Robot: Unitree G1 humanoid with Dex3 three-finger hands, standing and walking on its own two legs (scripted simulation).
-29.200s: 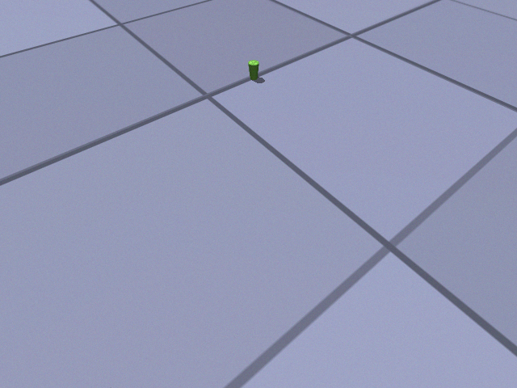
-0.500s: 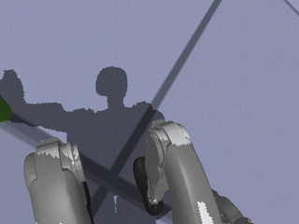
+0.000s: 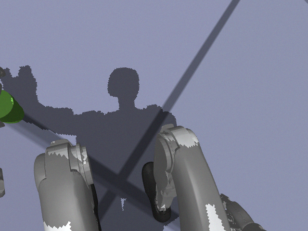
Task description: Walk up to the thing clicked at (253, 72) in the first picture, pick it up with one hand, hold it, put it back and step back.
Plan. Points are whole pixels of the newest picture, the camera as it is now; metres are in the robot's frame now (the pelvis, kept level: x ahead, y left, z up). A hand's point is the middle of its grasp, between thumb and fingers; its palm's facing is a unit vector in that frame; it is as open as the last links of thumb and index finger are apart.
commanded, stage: withdraw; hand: left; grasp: from above
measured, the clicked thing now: (5, 109) +0.41 +0.35 -0.24
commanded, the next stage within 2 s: home in 0.82 s
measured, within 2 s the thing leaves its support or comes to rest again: neither
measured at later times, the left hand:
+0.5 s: hand out of the picture +0.39 +0.38 -0.03, palm faces -0.50 -0.12 -0.86, open 14.2 cm
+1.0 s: hand out of the picture +0.42 +0.39 -0.08, palm faces -0.38 -0.07 -0.92, open 13.9 cm
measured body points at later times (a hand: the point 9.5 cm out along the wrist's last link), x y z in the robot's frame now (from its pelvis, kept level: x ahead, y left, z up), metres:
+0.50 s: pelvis -0.01 +0.00 +0.09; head +0.19 +0.08 +0.48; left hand +0.41 +0.38 +0.02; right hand +0.11 -0.27 -0.02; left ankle +0.07 +0.13 -0.27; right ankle +0.10 -0.11 -0.27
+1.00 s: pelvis -0.01 +0.00 +0.04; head +0.21 +0.08 +0.42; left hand +0.44 +0.39 -0.03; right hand +0.06 -0.25 -0.08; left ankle +0.07 +0.13 -0.27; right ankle +0.10 -0.11 -0.27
